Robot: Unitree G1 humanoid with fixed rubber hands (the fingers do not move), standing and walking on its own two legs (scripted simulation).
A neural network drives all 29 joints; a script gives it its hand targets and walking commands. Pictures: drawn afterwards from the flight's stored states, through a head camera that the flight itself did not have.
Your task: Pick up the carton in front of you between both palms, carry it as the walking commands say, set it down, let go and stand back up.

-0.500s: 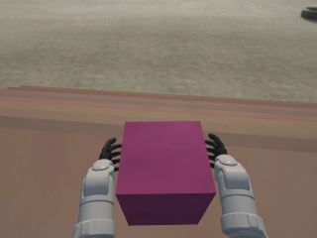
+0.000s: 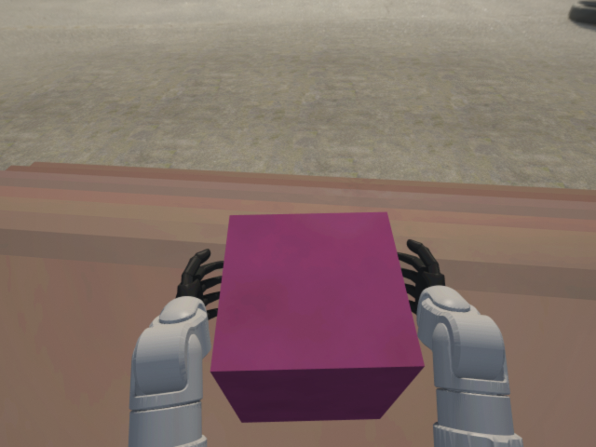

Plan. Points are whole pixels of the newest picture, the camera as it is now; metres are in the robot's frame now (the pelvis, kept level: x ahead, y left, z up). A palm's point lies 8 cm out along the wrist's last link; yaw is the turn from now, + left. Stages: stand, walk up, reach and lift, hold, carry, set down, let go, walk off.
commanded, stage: carry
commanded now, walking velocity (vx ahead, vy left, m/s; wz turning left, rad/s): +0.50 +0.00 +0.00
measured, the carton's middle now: (309, 323) +0.29 -0.01 +0.02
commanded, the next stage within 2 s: none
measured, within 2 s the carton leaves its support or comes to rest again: neither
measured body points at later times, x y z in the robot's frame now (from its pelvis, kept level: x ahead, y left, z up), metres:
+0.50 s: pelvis +0.29 -0.04 -0.03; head +0.27 -0.05 +0.42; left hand +0.56 +0.10 +0.07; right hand +0.55 -0.20 +0.06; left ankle +0.10 +0.10 -0.71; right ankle +0.39 -0.12 -0.75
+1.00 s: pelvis +0.61 -0.03 -0.04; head +0.61 -0.02 +0.41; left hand +0.96 +0.10 +0.07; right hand +0.94 -0.20 +0.07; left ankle +0.73 +0.03 -0.75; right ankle +0.41 -0.13 -0.71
